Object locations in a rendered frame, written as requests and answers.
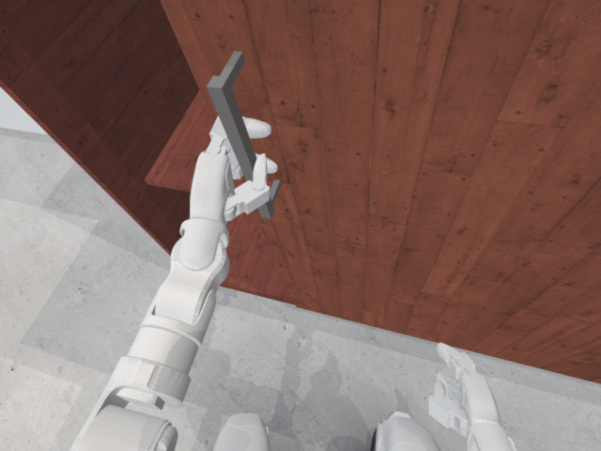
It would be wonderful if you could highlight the robot left thigh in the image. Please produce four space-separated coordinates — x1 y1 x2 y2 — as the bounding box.
213 413 271 451

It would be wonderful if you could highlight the right robot forearm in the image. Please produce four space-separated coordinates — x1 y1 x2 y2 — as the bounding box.
466 423 518 451

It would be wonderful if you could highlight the robot left hand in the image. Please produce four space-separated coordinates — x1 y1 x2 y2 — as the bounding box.
190 116 278 226

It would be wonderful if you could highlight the wardrobe door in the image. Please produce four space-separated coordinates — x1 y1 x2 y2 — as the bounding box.
160 0 601 384

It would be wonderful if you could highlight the robot thigh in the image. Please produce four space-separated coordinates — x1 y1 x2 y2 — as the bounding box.
376 416 441 451
213 413 271 451

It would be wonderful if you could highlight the left robot forearm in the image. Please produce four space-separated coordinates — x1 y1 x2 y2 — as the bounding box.
69 217 229 451

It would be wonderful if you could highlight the left robot upper arm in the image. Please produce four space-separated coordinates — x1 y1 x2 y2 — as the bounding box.
75 405 178 451

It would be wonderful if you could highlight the handle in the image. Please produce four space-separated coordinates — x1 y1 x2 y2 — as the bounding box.
207 51 282 219

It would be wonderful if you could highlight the robot right hand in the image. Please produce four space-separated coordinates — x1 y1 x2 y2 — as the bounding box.
428 343 501 439

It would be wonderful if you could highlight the robot right thigh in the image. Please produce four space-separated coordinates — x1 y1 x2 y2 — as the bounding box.
376 416 441 451

